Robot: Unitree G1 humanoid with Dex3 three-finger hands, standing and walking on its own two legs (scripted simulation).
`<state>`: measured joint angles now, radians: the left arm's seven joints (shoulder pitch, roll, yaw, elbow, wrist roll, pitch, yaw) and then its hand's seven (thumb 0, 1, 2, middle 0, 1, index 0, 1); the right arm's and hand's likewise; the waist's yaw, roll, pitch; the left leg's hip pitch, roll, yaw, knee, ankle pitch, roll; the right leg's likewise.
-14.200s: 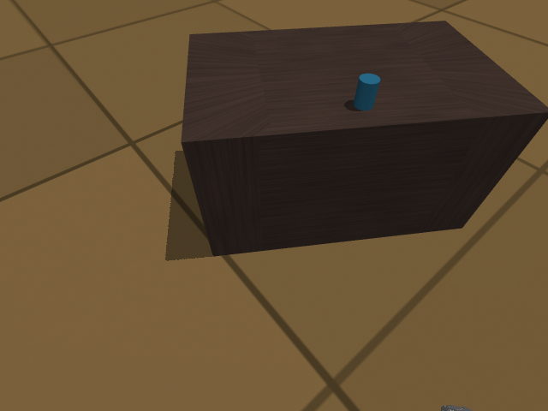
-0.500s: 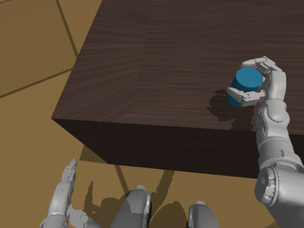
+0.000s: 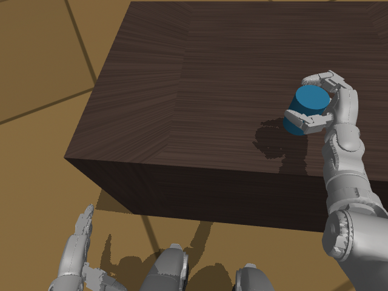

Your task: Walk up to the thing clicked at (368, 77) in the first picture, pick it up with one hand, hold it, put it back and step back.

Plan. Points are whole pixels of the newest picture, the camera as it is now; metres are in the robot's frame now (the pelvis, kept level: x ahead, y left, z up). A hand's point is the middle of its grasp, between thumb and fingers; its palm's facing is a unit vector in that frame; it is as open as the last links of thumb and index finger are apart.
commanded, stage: lift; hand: right
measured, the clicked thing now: (304, 111) +0.48 -0.16 +0.05
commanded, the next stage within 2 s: hold in 1.60 s
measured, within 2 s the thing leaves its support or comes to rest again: neither
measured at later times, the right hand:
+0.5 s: hand (320, 96) +0.46 -0.17 +0.12, palm faces +0.11 +0.99 -0.01, open 9.7 cm
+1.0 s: hand (338, 103) +0.39 -0.16 +0.19, palm faces +0.09 +1.00 -0.02, open 9.7 cm
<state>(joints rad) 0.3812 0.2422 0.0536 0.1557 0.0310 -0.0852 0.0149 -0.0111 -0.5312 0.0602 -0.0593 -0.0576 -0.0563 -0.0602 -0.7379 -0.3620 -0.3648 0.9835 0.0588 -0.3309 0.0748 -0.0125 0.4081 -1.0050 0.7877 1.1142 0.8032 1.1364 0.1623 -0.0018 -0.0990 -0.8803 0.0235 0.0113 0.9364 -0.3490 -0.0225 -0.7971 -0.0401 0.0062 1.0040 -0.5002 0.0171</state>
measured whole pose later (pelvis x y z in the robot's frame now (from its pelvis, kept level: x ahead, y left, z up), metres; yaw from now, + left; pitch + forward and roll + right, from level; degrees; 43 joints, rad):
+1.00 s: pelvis +0.01 +0.01 +0.04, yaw -1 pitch +3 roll +0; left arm 0.31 0.22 0.07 0.43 -0.03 -0.07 0.08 -0.01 -0.52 0.05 -0.04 -0.05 -0.04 -0.05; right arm -0.38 -0.23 -0.20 0.37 0.17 0.00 0.05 -0.01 0.46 -1.08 0.79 1.14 0.81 1.16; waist 0.03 -0.03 -0.06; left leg -0.46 0.03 0.01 0.67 -0.27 -0.01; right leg -0.36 -0.03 0.00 0.68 -0.38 0.03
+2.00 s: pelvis +0.01 +0.01 +0.06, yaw -2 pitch -2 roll +0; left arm 0.24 0.23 0.10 0.63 -0.03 -0.15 0.07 -0.01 -0.52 0.05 -0.04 -0.05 -0.04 -0.05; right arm -0.22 -0.24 -0.22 -0.03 0.20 0.29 0.07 -0.01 0.46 -1.08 0.79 1.14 0.81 1.17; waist 0.00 -0.06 -0.03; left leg -0.29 0.04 0.03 0.55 -0.22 -0.01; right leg -0.20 -0.02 0.01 0.55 -0.32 0.03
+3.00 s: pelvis +0.01 +0.01 +0.06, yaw -2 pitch -2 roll +0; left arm 0.23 0.23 0.11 0.64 -0.02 -0.20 0.07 -0.01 -0.52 0.05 -0.05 -0.05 -0.05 -0.05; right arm -0.18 -0.24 -0.24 -0.11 0.21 0.36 0.08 -0.01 0.46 -1.08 0.79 1.14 0.81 1.16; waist 0.00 -0.06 -0.02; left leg -0.28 0.04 0.04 0.54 -0.23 -0.01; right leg -0.18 -0.02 0.02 0.54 -0.32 0.03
